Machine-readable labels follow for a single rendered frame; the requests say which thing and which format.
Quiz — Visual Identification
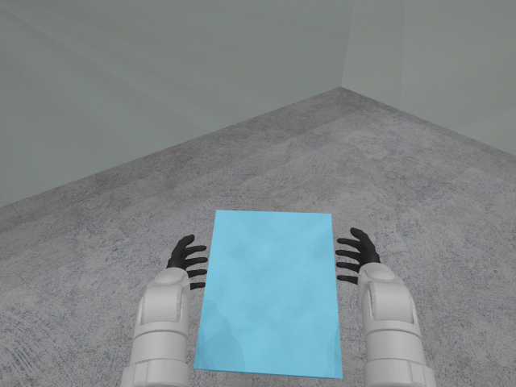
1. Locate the right robot forearm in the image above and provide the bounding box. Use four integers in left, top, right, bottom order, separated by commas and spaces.
357, 263, 437, 387

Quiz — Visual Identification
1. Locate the carton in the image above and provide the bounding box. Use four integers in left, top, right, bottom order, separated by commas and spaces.
193, 210, 343, 379

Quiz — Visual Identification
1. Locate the left robot forearm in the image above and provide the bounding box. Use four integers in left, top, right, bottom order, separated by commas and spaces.
120, 268, 191, 387

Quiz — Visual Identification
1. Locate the right robot hand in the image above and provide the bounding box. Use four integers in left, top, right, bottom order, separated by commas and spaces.
335, 227, 381, 285

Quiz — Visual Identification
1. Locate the left robot hand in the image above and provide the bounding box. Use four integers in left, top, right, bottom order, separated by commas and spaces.
166, 235, 208, 290

